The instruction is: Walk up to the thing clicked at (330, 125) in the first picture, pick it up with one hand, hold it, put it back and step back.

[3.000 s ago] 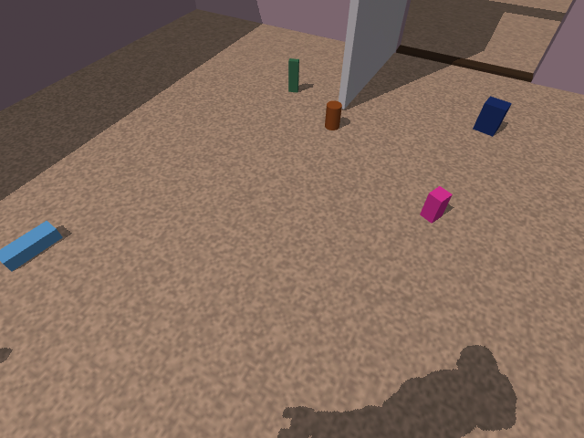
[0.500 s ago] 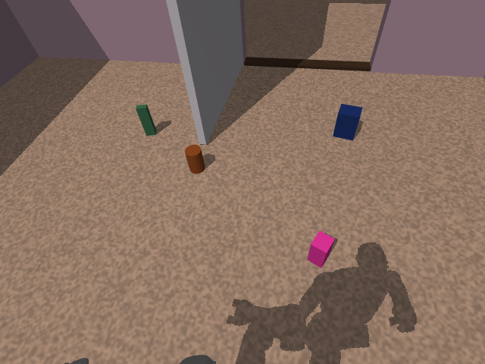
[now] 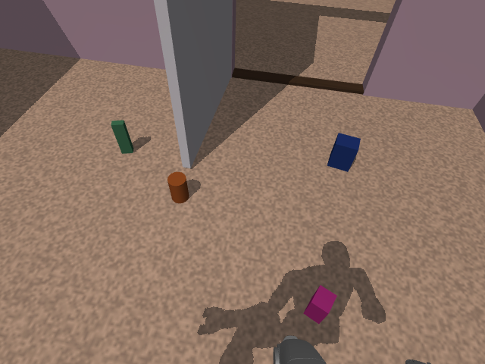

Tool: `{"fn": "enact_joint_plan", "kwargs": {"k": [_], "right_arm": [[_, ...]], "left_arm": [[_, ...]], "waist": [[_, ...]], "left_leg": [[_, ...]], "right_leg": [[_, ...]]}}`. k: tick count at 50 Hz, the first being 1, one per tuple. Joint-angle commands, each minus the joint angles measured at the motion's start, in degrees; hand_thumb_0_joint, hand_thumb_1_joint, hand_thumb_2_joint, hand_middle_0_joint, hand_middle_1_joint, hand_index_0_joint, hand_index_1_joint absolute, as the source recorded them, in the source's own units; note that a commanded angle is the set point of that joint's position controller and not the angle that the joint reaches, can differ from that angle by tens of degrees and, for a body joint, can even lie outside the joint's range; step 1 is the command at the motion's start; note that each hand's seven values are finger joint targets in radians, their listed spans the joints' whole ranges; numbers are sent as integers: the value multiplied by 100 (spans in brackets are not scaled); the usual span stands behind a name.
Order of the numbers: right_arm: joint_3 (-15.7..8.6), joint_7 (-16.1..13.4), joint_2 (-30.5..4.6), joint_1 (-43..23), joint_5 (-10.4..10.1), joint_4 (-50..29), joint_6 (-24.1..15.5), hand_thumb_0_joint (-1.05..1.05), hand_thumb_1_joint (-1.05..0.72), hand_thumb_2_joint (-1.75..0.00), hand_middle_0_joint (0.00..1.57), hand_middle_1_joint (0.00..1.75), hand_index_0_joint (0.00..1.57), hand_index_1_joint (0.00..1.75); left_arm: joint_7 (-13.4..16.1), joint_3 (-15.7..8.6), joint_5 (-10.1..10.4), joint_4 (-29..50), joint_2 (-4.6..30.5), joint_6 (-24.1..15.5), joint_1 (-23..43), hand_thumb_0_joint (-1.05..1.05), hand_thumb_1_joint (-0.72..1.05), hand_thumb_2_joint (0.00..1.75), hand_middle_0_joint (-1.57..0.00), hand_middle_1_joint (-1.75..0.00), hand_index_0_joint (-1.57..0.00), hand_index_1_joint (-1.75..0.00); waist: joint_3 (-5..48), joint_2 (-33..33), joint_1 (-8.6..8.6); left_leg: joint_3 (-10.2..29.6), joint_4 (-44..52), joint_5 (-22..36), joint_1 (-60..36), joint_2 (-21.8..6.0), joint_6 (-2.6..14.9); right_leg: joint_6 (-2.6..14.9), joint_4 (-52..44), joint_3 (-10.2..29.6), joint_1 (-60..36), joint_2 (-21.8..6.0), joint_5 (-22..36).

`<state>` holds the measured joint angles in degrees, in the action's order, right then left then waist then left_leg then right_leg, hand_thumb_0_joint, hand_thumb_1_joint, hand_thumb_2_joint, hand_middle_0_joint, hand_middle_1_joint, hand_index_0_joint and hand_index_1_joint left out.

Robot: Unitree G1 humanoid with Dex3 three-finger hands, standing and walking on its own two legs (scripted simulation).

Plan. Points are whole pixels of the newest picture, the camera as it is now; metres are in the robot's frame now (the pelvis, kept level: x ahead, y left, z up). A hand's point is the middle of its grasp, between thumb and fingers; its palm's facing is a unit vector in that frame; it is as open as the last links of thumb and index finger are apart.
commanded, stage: walk up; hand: left
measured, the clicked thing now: (178, 187) +0.99 +0.24 -0.70
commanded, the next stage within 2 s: none
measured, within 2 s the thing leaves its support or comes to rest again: neither
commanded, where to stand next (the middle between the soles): +0.65 +0.03 m, yaw +1 degrees
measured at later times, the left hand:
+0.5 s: hand (93, 317) +0.24 +0.27 -0.14, palm faces +0.02 -0.92 -0.38, open 7.4 cm
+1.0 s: hand (123, 205) +0.50 +0.27 -0.14, palm faces -0.04 -0.91 -0.41, open 7.4 cm
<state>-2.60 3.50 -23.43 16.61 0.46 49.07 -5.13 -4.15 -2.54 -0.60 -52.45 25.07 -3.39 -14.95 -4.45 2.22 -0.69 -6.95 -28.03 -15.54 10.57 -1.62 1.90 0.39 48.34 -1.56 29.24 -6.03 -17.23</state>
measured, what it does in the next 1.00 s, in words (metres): walks ahead: right foot, then left foot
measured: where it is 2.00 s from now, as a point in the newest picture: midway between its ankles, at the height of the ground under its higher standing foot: (223, 266)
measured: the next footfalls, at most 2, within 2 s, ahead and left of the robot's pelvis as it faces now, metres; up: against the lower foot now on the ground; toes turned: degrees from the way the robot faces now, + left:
right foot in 0.14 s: +0.22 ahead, -0.15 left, +0.00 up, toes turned -5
left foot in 0.54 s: +0.37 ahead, +0.13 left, +0.00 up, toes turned +7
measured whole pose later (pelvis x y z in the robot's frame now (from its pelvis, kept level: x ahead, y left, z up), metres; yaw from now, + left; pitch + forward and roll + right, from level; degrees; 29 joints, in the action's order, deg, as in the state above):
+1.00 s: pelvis +0.40 -0.01 -0.02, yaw +1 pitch -3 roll +0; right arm -2.7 2.4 -24.5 20.4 0.4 49.6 -2.6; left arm -3.3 -3.4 -1.0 -50.7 22.9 -4.5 -12.4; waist -5.5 -2.5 -1.9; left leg -3.9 -43.7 -26.6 10.3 -3.9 1.3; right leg 1.5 36.0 -4.0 22.2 -2.1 -10.5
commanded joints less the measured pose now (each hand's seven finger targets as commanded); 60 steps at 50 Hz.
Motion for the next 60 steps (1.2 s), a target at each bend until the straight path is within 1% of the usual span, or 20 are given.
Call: {"fn": "enact_joint_plan", "kwargs": {"k": [1, 6, 7, 8, 9, 14, 21, 24, 26, 27, 28, 29, 34, 40, 47, 48, 49, 50, 55, 60], "right_arm": [[-479, -73, -1600, -67, -34, -421, -129, 0, -90, -90, 20, 30, 20, 30], [-351, -96, -1322, -26, -32, -467, -17, 0, -90, -90, 20, 30, 20, 30], [-238, -98, -962, 191, -42, -514, -30, 0, -90, -90, 20, 30, 20, 30], [-192, -108, -919, 208, -76, -609, -15, 0, -90, -90, 20, 30, 20, 30], [-320, -193, -1382, -95, -5, -469, 71, 0, -90, -90, 20, 30, 20, 30], [-335, -56, -1260, 384, -59, 9, 130, 0, -90, -90, 20, 30, 20, 30], [-409, 119, -1066, -342, 56, -208, 109, 0, -90, -90, 20, 30, 20, 30], [-479, 121, -1112, -192, 68, -102, 58, 0, -90, -90, 20, 30, 20, 30], [-550, 43, -1294, 477, 91, 94, 10, 0, -90, -90, 20, 30, 20, 30], [-672, -39, -1624, 1184, 101, 257, -37, 0, -90, -90, 20, 30, 20, 30], [-753, -99, -2141, 1290, 122, 86, -91, 0, -90, -90, 20, 30, 20, 30], [-767, -98, -2187, 1066, -53, 11, -65, 0, -90, -90, 20, 30, 20, 30], [-468, -204, -1472, 245, -57, -216, -104, 0, -90, -90, 20, 30, 20, 30], [-488, -204, -1567, 354, -24, -347, -90, 0, -90, -90, 20, 30, 20, 30], [-354, -169, -1281, 117, -44, -589, 54, 0, -90, -90, 20, 30, 20, 30], [-238, -166, -959, 361, -43, -608, 41, 0, -90, -90, 20, 30, 20, 30], [-131, -153, -708, 569, -52, -690, 67, 0, -90, -90, 20, 30, 20, 30], [-322, -241, -1368, 262, 14, -529, 148, 0, -90, -90, 20, 30, 20, 30], [-350, -121, -1233, 597, 0, -51, 235, 0, -90, -90, 20, 30, 20, 30], [-387, 35, -1103, 40, 107, -199, 266, 0, -90, -90, 20, 30, 20, 30]], "left_arm": [[-7, -347, 12, 396, 990, -136, 216, 0, 90, 90, -20, -30, -20, -30], [104, -505, -18, 138, 1170, -252, -610, 0, 90, 90, -20, -30, -20, -30], [181, -642, -49, 54, 1552, -307, -1156, 0, 90, 90, -20, -30, -20, -30], [228, -710, -2, 169, 2083, -330, -1284, 0, 90, 90, -20, -30, -20, -30], [234, -646, 92, 242, 2055, -306, -983, 0, 90, 90, -20, -30, -20, -30], [267, -455, 72, 518, 1405, -301, -77, 0, 90, 90, -20, -30, -20, -30], [214, -494, 16, 695, 1540, -316, -142, 0, 90, 90, -20, -30, -20, -30], [206, -461, 36, 699, 1569, -252, 36, 0, 90, 90, -20, -30, -20, -30], [222, -345, -6, 717, 1319, -222, 32, 0, 90, 90, -20, -30, -20, -30], [219, -236, -33, 725, 980, -219, -158, 0, 90, 90, -20, -30, -20, -30], [218, -153, 89, 785, 612, -199, -328, 0, 90, 90, -20, -30, -20, -30], [346, -284, 50, 639, 1241, -146, -118, 0, 90, 90, -20, -30, -20, -30], [256, -270, 108, 220, 1145, -80, -602, 0, 90, 90, -20, -30, -20, -30], [106, -255, 16, 501, 869, -37, 74, 0, 90, 90, -20, -30, -20, -30], [155, -455, 2, 219, 1063, -170, -556, 0, 90, 90, -20, -30, -20, -30], [235, -585, -29, 155, 1357, -235, -1133, 0, 90, 90, -20, -30, -20, -30], [299, -670, -14, 327, 1899, -295, -1191, 0, 90, 90, -20, -30, -20, -30], [287, -643, 74, 363, 1952, -246, -933, 0, 90, 90, -20, -30, -20, -30], [317, -453, 78, 598, 1351, -269, -204, 0, 90, 90, -20, -30, -20, -30], [283, -506, 12, 687, 1411, -276, -431, 0, 90, 90, -20, -30, -20, -30]], "waist": [[91, -954, -14], [691, -112, 538], [982, 1077, 774], [909, 1618, 765], [563, 803, 708], [161, 790, 116], [57, 679, 304], [75, 403, 63], [409, -146, -344], [830, -1298, -690], [683, -2368, -597], [499, -1416, -530], [326, -1086, 37], [113, -1105, -112], [556, -117, 406], [914, 896, 679], [985, 1664, 587], [648, 931, 594], [77, 651, 100], [38, 719, 287]], "left_leg": [[1028, 1322, -135, 373, -1252, 1012], [547, -889, 897, 791, -852, 598], [129, -2594, 509, 1540, -332, 343], [206, -3663, -1369, 2877, 378, 78], [899, -4070, -1514, 2955, -28, 54], [953, -2933, -364, 2115, -375, -70], [512, -951, 451, 1424, -431, -190], [257, -559, 532, 543, -266, -128], [108, -405, 70, -648, 2, 17], [1084, 189, -807, -1487, -509, 298], [4076, 1384, -1510, -1797, -1992, 765], [4558, 1502, -1511, -1267, -2375, 1274], [1677, 1056, 1357, -412, -1449, 923], [1177, 1118, 1560, -358, -1453, 1173], [671, -674, 765, 885, -894, 631], [313, -2285, 430, 1281, -442, 429], [271, -3480, -1452, 2583, 261, 81], [780, -3907, -1688, 2747, 13, 88], [949, -3109, -388, 2078, -398, -40], [659, -1814, -116, 1948, -423, -213]], "right_leg": [[18, -986, -89, -493, 22, 821], [223, -1845, -290, -2700, 458, 557], [469, -2455, 939, -3428, -341, -426], [1194, -3501, 3730, -3809, -1864, -983], [1551, -3481, 4018, -3166, -2122, -1257], [1178, -3421, 1159, -1939, -936, 238], [1176, -3391, 678, -1464, -959, -626], [1052, -3017, 486, -970, -902, -1019], [814, -1737, 74, -553, -547, -38], [552, 207, -299, -113, -158, 666], [198, 1585, -217, 1343, 847, -1105], [296, 2056, 427, 1288, 517, -1378], [115, 1234, 510, 325, 53, -235], [19, -279, 41, 177, -59, 333], [214, -1830, -227, -2640, 545, 683], [390, -2485, 760, -3274, -135, -209], [994, -3306, 3533, -3788, -1717, -1065], [1571, -3434, 4117, -3129, -2045, -1508], [1126, -3398, 1525, -1782, -904, -96], [1223, -3546, 1126, -1589, -792, -827]]}}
